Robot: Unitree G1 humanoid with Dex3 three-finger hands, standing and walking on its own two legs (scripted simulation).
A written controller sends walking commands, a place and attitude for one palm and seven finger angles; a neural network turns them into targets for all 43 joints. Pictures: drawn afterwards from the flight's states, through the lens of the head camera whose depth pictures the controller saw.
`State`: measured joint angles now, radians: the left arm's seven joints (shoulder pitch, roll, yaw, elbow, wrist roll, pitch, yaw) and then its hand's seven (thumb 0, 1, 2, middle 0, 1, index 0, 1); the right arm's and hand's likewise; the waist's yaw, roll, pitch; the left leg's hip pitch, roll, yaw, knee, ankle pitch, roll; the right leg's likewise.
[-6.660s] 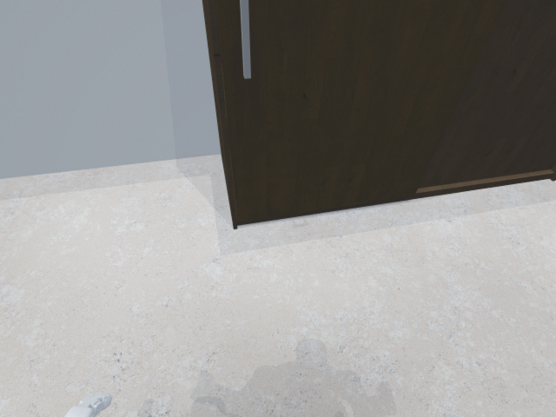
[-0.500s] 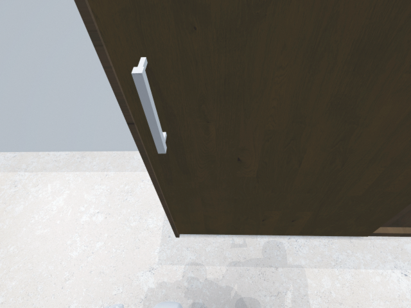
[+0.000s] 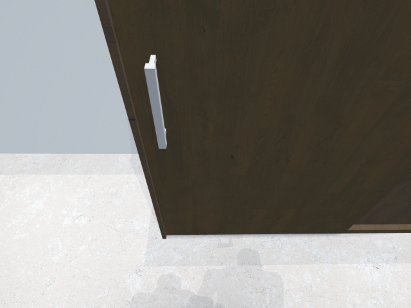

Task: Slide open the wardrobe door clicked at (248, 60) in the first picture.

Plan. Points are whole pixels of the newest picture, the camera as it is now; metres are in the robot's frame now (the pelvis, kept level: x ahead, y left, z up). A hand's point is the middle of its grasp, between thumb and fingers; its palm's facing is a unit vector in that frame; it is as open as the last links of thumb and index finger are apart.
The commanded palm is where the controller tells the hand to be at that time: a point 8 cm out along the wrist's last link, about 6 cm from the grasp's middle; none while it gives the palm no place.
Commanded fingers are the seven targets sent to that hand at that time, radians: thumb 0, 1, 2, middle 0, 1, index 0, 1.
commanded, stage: come to a stop and stand still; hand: left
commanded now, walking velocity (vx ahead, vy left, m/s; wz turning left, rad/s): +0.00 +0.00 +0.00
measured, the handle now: (158, 106) +0.52 +0.13 +0.10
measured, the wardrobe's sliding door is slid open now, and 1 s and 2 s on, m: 0.00 0.00 0.00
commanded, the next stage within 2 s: look again from close up in 0.44 s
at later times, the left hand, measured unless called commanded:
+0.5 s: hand out of the picture +0.04 +0.14 -0.18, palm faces +0.08 -0.98 -0.18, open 7.3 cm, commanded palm none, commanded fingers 0.00 0.90 0.90 -0.20 -0.30 -0.20 -0.30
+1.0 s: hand out of the picture -0.06 +0.19 -0.18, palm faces +0.05 -0.98 -0.19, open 7.4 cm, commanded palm none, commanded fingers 0.00 0.90 0.90 -0.20 -0.30 -0.20 -0.30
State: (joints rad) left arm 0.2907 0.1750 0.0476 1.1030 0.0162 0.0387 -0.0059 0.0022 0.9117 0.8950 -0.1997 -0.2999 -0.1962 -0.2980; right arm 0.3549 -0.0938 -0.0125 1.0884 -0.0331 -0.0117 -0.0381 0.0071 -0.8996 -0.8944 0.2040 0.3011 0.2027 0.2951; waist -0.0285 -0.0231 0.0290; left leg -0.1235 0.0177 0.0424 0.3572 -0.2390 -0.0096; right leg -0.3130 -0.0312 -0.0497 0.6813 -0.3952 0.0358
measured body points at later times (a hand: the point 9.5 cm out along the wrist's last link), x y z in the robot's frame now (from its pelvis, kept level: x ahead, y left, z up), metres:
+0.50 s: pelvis +0.01 -0.03 -0.01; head -0.01 -0.02 +0.44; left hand +0.04 +0.20 -0.17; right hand +0.09 -0.26 -0.15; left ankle +0.02 +0.06 -0.74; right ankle +0.00 -0.11 -0.74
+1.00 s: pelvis -0.03 +0.01 +0.00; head -0.04 +0.03 +0.45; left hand -0.06 +0.24 -0.17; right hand -0.04 -0.23 -0.15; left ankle +0.02 +0.06 -0.74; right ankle +0.00 -0.11 -0.74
